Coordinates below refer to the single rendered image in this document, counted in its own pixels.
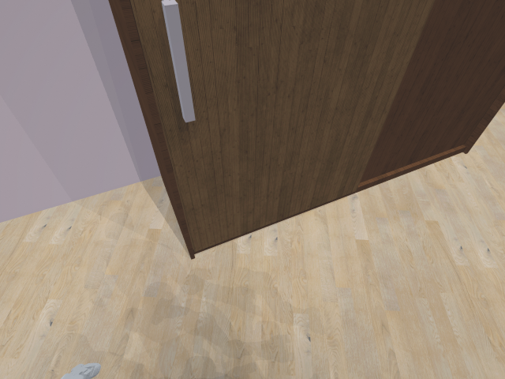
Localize wardrobe door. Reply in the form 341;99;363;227
130;0;435;252
360;0;505;182

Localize handle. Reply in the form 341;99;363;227
162;0;196;122

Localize left robot hand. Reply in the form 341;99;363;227
61;363;101;379

